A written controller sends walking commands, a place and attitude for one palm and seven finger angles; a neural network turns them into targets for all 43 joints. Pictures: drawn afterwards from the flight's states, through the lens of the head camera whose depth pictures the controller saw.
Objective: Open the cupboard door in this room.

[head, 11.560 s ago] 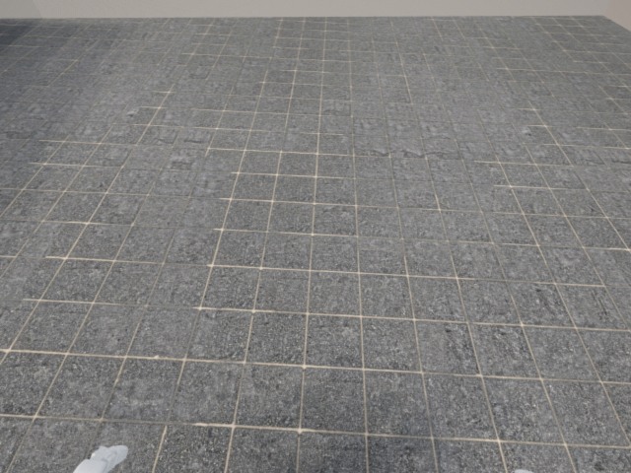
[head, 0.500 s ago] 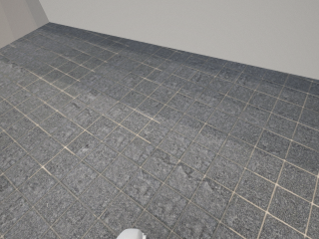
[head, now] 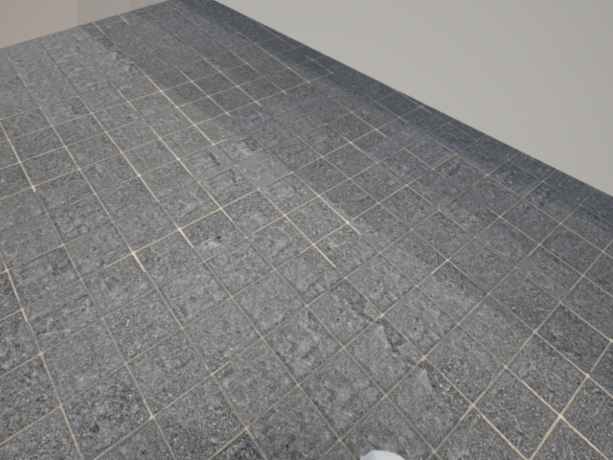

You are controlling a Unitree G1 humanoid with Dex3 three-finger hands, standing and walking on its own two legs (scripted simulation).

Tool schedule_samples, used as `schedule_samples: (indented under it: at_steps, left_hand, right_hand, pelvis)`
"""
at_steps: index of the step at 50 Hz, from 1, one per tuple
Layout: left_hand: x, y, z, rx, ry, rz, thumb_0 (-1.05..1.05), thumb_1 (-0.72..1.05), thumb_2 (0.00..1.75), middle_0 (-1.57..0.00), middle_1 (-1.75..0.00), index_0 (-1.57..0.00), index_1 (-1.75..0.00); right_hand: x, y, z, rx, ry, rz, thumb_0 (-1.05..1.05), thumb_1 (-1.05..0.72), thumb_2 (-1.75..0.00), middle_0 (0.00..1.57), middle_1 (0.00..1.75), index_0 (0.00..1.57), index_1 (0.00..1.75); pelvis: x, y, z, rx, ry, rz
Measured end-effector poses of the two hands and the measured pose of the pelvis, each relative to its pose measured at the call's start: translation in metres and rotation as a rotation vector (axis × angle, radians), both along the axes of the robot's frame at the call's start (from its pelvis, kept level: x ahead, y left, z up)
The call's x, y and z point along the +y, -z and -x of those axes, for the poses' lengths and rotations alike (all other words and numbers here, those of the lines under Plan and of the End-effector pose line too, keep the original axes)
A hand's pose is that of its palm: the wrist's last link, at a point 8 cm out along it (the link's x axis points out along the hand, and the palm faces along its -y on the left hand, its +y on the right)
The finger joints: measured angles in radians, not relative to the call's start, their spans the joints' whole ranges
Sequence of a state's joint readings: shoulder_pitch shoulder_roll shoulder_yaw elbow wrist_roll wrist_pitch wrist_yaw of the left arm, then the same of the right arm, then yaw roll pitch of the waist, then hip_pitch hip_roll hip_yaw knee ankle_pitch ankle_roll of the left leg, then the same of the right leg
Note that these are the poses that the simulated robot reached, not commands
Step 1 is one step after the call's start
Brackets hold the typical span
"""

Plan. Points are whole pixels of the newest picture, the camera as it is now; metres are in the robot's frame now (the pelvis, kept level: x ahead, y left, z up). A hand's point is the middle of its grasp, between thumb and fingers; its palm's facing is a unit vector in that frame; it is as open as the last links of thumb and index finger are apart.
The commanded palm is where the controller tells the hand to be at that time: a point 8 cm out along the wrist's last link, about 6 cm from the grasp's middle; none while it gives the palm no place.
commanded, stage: turn or walk to find it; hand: left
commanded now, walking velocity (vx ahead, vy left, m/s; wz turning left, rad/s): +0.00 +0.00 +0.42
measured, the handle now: out of the picture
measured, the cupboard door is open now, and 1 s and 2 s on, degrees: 0 0 0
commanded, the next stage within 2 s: none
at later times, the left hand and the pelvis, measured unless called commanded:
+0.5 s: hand out of the picture +0.01 +0.14 -0.15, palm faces +0.25 -0.93 -0.27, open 7.4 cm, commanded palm none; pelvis -0.02 -0.06 +0.00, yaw +14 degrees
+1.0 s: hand out of the picture -0.10 +0.20 -0.17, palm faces +0.46 -0.85 -0.24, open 7.4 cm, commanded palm none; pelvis -0.06 -0.02 +0.00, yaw +25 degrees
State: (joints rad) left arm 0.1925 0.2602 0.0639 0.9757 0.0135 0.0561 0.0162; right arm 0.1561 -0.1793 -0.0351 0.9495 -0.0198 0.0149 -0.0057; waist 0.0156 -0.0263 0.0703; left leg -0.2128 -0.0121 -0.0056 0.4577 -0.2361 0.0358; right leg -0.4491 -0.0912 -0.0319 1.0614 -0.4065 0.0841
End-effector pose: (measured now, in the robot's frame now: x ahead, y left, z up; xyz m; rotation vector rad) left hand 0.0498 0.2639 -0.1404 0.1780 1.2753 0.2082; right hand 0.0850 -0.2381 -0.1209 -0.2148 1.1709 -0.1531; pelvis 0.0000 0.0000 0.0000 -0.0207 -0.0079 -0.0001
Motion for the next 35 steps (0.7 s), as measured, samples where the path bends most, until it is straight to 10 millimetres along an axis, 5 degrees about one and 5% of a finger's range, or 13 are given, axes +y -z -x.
schedule_samples:
  at_steps: [9,13,25,30,35]
  left_hand:
    - [-0.033,-0.015,-0.027,-0.123,0.006,-0.029,0.01,0.91,0.90,-0.20,-0.30,-0.20,-0.30]
    - [-0.055,-0.020,-0.021,-0.170,-0.004,-0.054,0.01,0.91,0.90,-0.20,-0.30,-0.20,-0.30]
    - [-0.083,-0.022,0.064,-0.074,-0.180,-0.034,0.01,0.90,0.90,-0.20,-0.30,-0.21,-0.30]
    - [-0.077,-0.011,0.107,-0.012,-0.256,-0.015,0.01,0.91,0.90,-0.20,-0.30,-0.21,-0.30]
    - [-0.058,0.009,0.156,0.043,-0.342,0.014,0.01,0.90,0.90,-0.20,-0.30,-0.21,-0.30]
  right_hand:
    - [-0.024,0.024,0.032,0.079,0.004,-0.049,0.01,-0.90,-0.90,0.20,0.30,0.20,0.30]
    - [-0.046,0.042,0.045,0.125,0.000,-0.068,0.01,-0.90,-0.90,0.20,0.30,0.20,0.30]
    - [-0.073,0.032,0.042,0.213,-0.116,-0.033,0.01,-0.91,-0.90,0.20,0.30,0.20,0.29]
    - [-0.057,0.027,0.019,0.198,-0.198,-0.005,0.01,-0.91,-0.90,0.19,0.30,0.20,0.29]
    - [-0.020,0.021,-0.017,0.101,-0.299,0.022,0.01,-0.91,-0.90,0.19,0.30,0.20,0.29]
  pelvis:
    - [-0.026,0.006,0.011,0.004,-0.070,-0.027]
    - [-0.044,0.013,0.016,-0.003,-0.113,-0.033]
    - [-0.061,0.001,0.025,-0.006,-0.247,-0.057]
    - [-0.054,0.003,0.032,0.002,-0.292,-0.052]
    - [-0.036,0.012,0.044,0.000,-0.344,-0.026]
